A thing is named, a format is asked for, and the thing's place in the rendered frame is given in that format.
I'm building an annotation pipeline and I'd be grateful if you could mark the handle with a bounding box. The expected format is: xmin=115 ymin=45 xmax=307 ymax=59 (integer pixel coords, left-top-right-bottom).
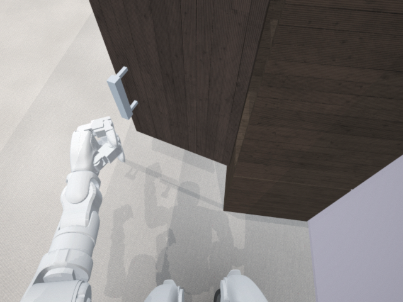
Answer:
xmin=107 ymin=67 xmax=138 ymax=120

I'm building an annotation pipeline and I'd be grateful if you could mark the robot left hand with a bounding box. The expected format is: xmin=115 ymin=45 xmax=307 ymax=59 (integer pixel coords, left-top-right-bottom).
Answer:
xmin=70 ymin=116 xmax=125 ymax=176

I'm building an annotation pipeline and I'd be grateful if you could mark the left robot shin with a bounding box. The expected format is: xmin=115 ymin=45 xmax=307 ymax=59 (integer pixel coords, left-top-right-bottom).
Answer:
xmin=163 ymin=280 xmax=176 ymax=285

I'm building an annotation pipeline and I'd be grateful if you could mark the robot left forearm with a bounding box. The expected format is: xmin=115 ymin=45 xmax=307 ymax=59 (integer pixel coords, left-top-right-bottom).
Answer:
xmin=20 ymin=171 xmax=103 ymax=302

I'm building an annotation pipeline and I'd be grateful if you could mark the robot left upper arm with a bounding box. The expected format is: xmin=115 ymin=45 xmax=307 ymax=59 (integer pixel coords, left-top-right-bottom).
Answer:
xmin=23 ymin=280 xmax=91 ymax=302

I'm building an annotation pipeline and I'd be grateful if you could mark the robot left thigh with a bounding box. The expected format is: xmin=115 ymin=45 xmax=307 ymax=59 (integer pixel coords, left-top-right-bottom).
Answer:
xmin=144 ymin=284 xmax=184 ymax=302

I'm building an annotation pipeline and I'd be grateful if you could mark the cupboard door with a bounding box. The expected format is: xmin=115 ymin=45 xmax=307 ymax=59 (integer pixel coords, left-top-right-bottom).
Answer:
xmin=89 ymin=0 xmax=271 ymax=166

